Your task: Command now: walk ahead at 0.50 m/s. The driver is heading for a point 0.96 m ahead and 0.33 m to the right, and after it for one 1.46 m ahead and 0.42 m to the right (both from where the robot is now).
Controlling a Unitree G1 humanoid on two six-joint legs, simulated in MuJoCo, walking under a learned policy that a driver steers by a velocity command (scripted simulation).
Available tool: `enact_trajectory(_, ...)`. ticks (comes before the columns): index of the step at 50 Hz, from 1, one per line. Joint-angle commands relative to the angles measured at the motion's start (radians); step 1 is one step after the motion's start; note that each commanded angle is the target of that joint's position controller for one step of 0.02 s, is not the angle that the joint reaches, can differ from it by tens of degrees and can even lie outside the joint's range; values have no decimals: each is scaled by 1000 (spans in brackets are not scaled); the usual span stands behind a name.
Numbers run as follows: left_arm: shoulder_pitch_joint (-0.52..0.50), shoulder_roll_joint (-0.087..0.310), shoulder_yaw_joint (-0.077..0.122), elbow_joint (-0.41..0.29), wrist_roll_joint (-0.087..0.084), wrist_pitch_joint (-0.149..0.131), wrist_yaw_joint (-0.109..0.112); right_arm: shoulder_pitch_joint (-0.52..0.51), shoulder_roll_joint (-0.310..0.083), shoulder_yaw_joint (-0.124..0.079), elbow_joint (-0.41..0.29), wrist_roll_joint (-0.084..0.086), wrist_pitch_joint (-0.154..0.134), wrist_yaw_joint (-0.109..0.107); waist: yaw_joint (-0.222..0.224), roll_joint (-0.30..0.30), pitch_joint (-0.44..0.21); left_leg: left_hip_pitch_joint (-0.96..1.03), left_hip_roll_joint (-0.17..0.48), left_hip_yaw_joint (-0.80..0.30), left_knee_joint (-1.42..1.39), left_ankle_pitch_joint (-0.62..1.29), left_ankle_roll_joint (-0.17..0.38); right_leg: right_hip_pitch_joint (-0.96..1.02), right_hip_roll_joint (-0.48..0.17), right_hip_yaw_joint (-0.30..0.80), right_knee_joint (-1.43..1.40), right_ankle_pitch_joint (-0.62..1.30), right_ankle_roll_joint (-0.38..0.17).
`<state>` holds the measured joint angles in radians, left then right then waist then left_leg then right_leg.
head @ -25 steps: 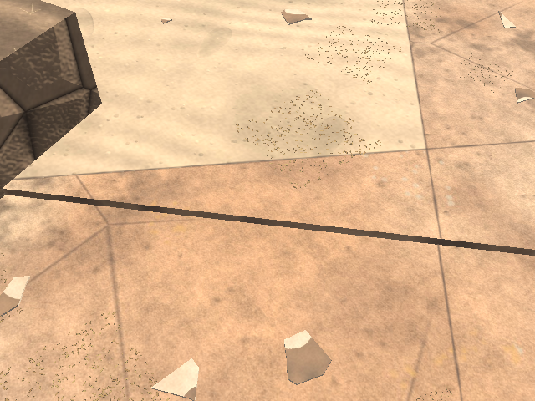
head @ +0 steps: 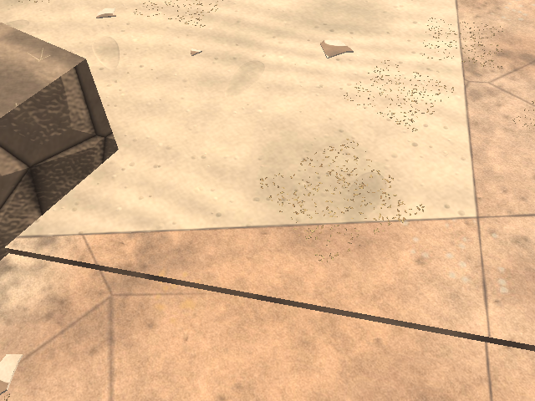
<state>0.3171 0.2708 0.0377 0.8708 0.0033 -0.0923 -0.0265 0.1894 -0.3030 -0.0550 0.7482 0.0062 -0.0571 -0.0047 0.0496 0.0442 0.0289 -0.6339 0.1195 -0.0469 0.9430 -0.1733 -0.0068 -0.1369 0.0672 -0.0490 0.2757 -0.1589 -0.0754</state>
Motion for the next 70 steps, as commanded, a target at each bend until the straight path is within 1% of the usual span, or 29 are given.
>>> enact_trajectory(1, -45, 166, 37, -57, -7, -11, 15, -34, -36, -5, -62, -2, -13, 5, -19, -94, 5, -13, 12, 3, -166, 173, -15, 1, -247, 148, -158, 225, -142)
enact_trajectory(8, 65, 195, 46, 8, -23, 21, 24, -227, -35, 3, -125, 12, -35, 39, 40, -99, 53, -8, -41, 31, -413, 216, 18, 160, -304, 134, -103, 229, -119)
enact_trajectory(10, 68, 202, 51, 18, -28, 32, 30, -219, -56, -4, -132, 9, -41, 46, 13, -107, 43, 34, -55, 24, -446, 142, 41, 203, -326, 167, -45, 304, -103)
enact_trajectory(12, 26, 216, 54, 10, -28, 40, 34, -68, -101, -29, -93, 5, -47, 40, -84, -120, -45, 266, -102, 62, -492, 113, 74, 181, -290, 151, 122, 530, -74)
enact_trajectory(13, 21, 181, 40, -1, -17, 40, 34, 94, -155, -54, -49, -2, -47, 29, -155, -99, -168, 534, -68, 38, -462, 147, 108, 71, -233, 120, 318, 502, -43)
enact_trajectory(14, 87, 86, 10, -34, -2, 27, 29, 234, -248, -77, -32, -26, -43, 19, -167, 68, -344, 942, 180, -273, -435, 99, 214, -270, -115, 62, 684, 170, 20)
enact_trajectory(15, 151, 45, -5, -23, -14, 10, 26, 267, -229, -71, -20, -18, -34, 22, -151, 236, -451, 1068, 309, -611, -571, -78, 290, -488, -17, 134, 900, -437, 46)
enact_trajectory(16, 68, 159, 26, -27, -46, 3, 23, 227, -145, -48, -24, -11, -33, 19, -172, 132, -318, 965, 273, -540, -618, -187, 244, -577, -75, 195, 989, -407, 39)
enact_trajectory(17, -3, 179, 35, -52, -54, 1, 24, 153, -118, -38, -28, -5, -35, 15, -151, 96, -185, 825, 246, -402, -650, -155, 211, -605, -120, 166, 981, -311, 34)
enact_trajectory(19, -27, 153, 43, -50, -35, 14, 30, 47, -64, -23, -26, -11, -44, 19, -90, 59, -67, 606, 174, -216, -728, -22, 183, -527, -185, 156, 903, -173, 45)
enact_trajectory(24, -29, 79, 41, -68, -32, 64, 33, 0, -71, -34, 14, -23, -70, 14, -36, 36, 0, 483, 141, 18, -820, 187, 193, -507, -215, 158, 823, -26, 77)
enact_trajectory(29, -167, 53, 30, -123, -24, 51, 5, 28, -112, -45, 43, -20, -56, -6, -77, 2, 37, 529, 113, 173, -839, 246, 173, -511, -196, 95, 525, 200, 78)
enact_trajectory(34, -301, 47, 22, -198, -23, 55, -24, 105, -146, -59, 81, 5, -20, -12, -119, -12, 74, 701, 169, 230, -780, 348, 160, -556, -173, 27, 394, 143, 37)
enact_trajectory(37, -259, 87, 43, -220, -23, 64, -33, 81, -182, -69, 75, 17, 6, -19, -63, 31, 11, 766, 180, 268, -610, 768, 127, -436, -96, -48, 382, -8, -18)
enact_trajectory(39, -29, 157, 88, -171, -28, 71, -25, 44, -194, -70, 63, 27, 21, -23, 74, 32, -113, 692, 140, 298, -283, 901, 87, -125, -13, -80, 310, -6, -76)
enact_trajectory(40, 127, 232, 124, -130, -31, 81, -4, 52, -165, -57, 52, 15, 14, -23, 141, -45, -193, 473, 94, 296, -2, 633, 38, 171, -52, 47, 258, 35, -121)
enact_trajectory(41, 105, 350, 139, -131, -35, 76, 7, 144, 0, -9, -2, -28, -13, -7, 8, -331, -245, 2, -115, 227, 366, -352, -33, 490, -317, 600, 195, -52, -302)
enact_trajectory(42, 127, 282, 116, -169, -22, 57, -1, 63, -58, -8, -14, 7, -58, 7, 72, -196, -393, -125, -154, -30, 494, -438, -21, 559, -412, 897, 26, -208, -370)
enact_trajectory(43, 92, 224, 100, -161, -14, 40, -4, -39, -107, -22, -42, 46, -82, 15, 84, -132, -245, -219, -102, -45, 481, -342, 6, 474, -391, 771, -5, -180, -314)
enact_trajectory(45, -38, 148, 76, -181, -20, 30, -2, -48, -105, -23, -30, 11, -94, 3, -5, -40, -90, -126, -24, -37, 302, -194, 17, 187, -304, 544, -9, -11, -243)
enact_trajectory(49, -75, 149, 69, -209, -7, 28, 22, -5, -82, -27, -28, -21, -49, 5, -71, -77, -57, 4, -10, -5, 194, -102, -41, -31, -237, 381, -58, 273, -235)
enact_trajectory(54, 8, 162, 69, -195, -16, 46, 46, -210, -3, 6, -102, -24, -35, 7, -4, -113, -5, 25, -69, 41, -156, 108, -78, -110, -155, 290, -63, 191, -164)
enact_trajectory(59, 80, 170, 68, -179, -24, 54, 45, -268, -64, -14, -135, 8, -56, 23, 10, -163, -18, 118, -130, 37, -343, 126, -49, -14, -214, 392, 1, 169, -136)
enact_trajectory(62, 17, 144, 59, -203, -20, 59, 51, -71, -132, -52, -92, -1, -73, 20, -114, -218, -108, 403, -144, 46, -445, 94, 20, -16, -174, 399, 178, 354, -77)
enact_trajectory(63, -11, 92, 40, -235, -3, 56, 52, 98, -195, -72, -75, -16, -74, 8, -193, -146, -251, 675, 19, -114, -445, 40, 97, -137, -106, 329, 452, 280, -28)
enact_trajectory(64, 106, 33, 25, -281, -32, 51, 56, 195, -276, -91, -48, -40, -55, 10, -134, 240, -410, 975, 264, -619, -567, -203, 263, -477, 42, 212, 820, -203, 45)
enact_trajectory(65, 131, 117, 39, -251, -33, 49, 49, 122, -162, -61, -80, -27, -54, 7, -116, 256, -358, 926, 316, -770, -643, -221, 283, -582, -3, 258, 1005, -423, 66)
enact_trajectory(67, 0, 183, 64, -262, -23, 69, 43, 21, -70, -33, -96, -20, -34, -10, -108, 44, -145, 674, 242, -389, -605, 76, 233, -580, -85, 187, 1075, -322, 93)
enact_trajectory(70, 1, 122, 66, -270, -33, 100, 43, -56, -48, -28, -71, -17, -29, -6, -34, 65, -48, 435, 138, -111, -649, 288, 193, -450, -143, 134, 919, -299, 96)
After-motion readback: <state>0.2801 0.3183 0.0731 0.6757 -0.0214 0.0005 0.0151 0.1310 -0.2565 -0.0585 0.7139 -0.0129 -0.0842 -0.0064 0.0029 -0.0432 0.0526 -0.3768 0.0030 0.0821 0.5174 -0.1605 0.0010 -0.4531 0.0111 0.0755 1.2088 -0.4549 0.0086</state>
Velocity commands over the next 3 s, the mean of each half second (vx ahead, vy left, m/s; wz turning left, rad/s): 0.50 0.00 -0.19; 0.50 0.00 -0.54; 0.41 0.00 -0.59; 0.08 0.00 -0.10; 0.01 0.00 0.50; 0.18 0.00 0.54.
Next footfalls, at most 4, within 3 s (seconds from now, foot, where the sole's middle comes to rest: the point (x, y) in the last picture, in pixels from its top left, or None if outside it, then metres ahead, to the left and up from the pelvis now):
0.26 left None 0.33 0.16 -0.78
0.80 right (351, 367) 0.57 -0.12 -0.78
1.24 left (326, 245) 0.93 -0.07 -0.75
1.64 right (421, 282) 0.81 -0.32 -0.75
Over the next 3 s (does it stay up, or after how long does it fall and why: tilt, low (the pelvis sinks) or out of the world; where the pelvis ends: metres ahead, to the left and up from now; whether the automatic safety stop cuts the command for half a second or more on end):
stays up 0.90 -0.19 0.03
